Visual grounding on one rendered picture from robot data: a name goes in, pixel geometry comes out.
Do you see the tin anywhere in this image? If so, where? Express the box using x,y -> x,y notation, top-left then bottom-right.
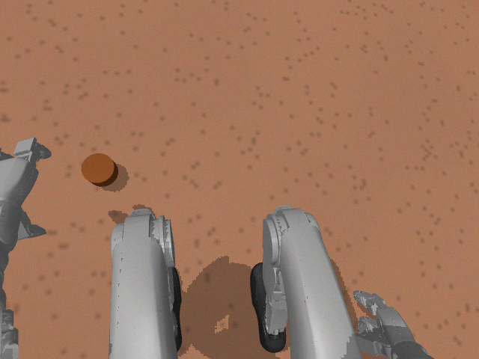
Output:
82,153 -> 118,187

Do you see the right robot hand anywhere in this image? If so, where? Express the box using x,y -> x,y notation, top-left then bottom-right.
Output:
353,290 -> 415,359

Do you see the left robot arm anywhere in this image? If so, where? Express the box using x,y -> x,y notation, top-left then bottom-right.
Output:
0,200 -> 22,359

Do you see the right robot arm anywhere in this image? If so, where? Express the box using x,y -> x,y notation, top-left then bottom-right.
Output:
391,341 -> 434,359

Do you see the left robot hand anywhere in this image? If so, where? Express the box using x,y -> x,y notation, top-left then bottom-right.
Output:
0,138 -> 52,241

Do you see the right robot foot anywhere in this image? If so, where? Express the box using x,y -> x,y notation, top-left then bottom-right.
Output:
250,263 -> 286,353

